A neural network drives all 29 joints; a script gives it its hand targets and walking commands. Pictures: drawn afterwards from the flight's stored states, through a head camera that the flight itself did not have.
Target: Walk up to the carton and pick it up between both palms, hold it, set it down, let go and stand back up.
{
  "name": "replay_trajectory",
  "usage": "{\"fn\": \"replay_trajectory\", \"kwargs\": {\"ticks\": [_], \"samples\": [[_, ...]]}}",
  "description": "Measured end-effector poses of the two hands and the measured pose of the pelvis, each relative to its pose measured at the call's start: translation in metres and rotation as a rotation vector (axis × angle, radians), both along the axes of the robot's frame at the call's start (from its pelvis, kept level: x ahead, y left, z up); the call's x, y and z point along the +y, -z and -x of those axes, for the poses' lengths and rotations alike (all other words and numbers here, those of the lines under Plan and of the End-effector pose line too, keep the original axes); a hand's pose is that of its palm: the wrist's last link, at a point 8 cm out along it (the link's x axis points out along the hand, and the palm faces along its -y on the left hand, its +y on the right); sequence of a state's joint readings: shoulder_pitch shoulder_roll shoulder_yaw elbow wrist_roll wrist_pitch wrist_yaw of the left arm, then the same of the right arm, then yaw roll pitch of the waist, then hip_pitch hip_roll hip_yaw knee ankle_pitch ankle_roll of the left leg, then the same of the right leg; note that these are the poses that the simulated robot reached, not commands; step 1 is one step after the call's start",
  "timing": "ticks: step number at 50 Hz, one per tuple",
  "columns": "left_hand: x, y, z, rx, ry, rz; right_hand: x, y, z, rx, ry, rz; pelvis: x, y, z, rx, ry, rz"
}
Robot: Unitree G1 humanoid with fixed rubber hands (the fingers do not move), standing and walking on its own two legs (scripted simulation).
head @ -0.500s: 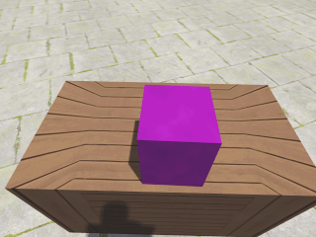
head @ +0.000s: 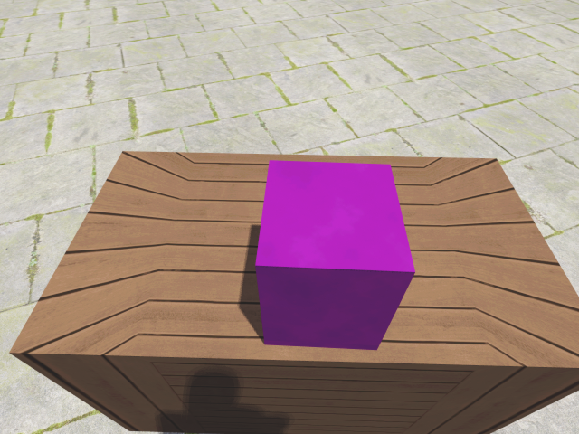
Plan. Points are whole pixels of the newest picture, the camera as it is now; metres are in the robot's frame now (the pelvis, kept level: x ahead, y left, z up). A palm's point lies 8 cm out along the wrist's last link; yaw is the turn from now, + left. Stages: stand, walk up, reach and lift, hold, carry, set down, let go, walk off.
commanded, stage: stand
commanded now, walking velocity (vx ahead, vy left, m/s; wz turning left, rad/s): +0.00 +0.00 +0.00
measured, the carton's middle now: (324, 258) +0.42 -0.03 -0.02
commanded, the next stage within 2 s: reach and lift in 0.50 s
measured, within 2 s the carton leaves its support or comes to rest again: neither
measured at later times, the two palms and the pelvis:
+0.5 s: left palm out of the picture -0.03 +0.21 -0.15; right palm out of the picture -0.02 -0.20 -0.15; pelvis +0.00 +0.01 +0.00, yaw +0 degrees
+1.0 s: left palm out of the picture +0.10 +0.18 -0.15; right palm out of the picture +0.11 -0.20 -0.14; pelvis -0.02 +0.00 +0.00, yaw -1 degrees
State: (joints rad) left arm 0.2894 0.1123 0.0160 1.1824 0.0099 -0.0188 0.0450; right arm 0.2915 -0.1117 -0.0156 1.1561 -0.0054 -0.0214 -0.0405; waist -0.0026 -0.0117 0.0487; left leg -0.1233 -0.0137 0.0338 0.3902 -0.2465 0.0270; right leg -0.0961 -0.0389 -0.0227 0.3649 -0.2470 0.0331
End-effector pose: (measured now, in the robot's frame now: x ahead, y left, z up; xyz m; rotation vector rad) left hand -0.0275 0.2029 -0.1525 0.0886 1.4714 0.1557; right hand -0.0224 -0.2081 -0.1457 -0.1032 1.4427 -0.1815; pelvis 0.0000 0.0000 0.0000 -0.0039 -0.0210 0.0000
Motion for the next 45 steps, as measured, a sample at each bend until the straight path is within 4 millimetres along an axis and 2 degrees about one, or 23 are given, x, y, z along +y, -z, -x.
{"fn": "replay_trajectory", "kwargs": {"ticks": [10,27,28,30,33,35,37,38,40,42,45], "samples": [[0.006,0.002,-0.006,-0.004,-0.001,0.000,0.007,0.000,0.003,0.006,0.006,-0.003,0.003,0.001,-0.003,-0.008,0.000,0.000],[0.012,0.001,0.006,0.028,-0.008,0.000,0.013,0.001,0.002,-0.006,0.003,-0.003,0.011,0.001,-0.002,-0.017,0.003,0.001],[0.013,0.003,-0.001,0.026,-0.012,0.006,0.013,0.003,-0.003,0.001,0.002,-0.008,0.011,0.003,0.000,0.010,0.002,0.001],[0.022,0.009,-0.038,-0.008,-0.010,0.000,0.001,0.008,-0.033,0.006,0.008,0.025,0.011,0.010,0.012,0.060,-0.001,0.005],[0.038,0.013,-0.123,-0.098,0.014,-0.042,-0.019,0.013,-0.109,-0.056,-0.014,0.057,0.012,0.026,0.034,0.115,0.003,0.012],[0.039,0.008,-0.176,-0.175,0.019,-0.046,-0.022,0.010,-0.160,-0.129,-0.020,0.044,0.012,0.036,0.042,0.166,0.006,0.014],[0.032,0.001,-0.213,-0.237,0.028,-0.020,-0.018,0.003,-0.198,-0.199,-0.020,0.017,0.012,0.040,0.044,0.210,0.010,0.010],[0.024,0.000,-0.223,-0.248,0.034,0.004,-0.012,0.000,-0.209,-0.221,-0.017,-0.003,0.011,0.040,0.044,0.225,0.011,0.008],[0.005,0.000,-0.225,-0.227,0.051,0.062,0.002,-0.004,-0.217,-0.227,-0.002,-0.055,0.010,0.035,0.038,0.243,0.016,0.004],[-0.016,0.001,-0.209,-0.184,0.067,0.111,0.018,-0.005,-0.205,-0.191,-0.009,-0.100,0.009,0.026,0.029,0.249,0.022,0.000],[-0.034,0.000,-0.170,-0.126,0.057,0.130,0.031,-0.004,-0.171,-0.117,-0.028,-0.126,0.005,0.012,0.016,0.246,0.028,-0.007]]}}
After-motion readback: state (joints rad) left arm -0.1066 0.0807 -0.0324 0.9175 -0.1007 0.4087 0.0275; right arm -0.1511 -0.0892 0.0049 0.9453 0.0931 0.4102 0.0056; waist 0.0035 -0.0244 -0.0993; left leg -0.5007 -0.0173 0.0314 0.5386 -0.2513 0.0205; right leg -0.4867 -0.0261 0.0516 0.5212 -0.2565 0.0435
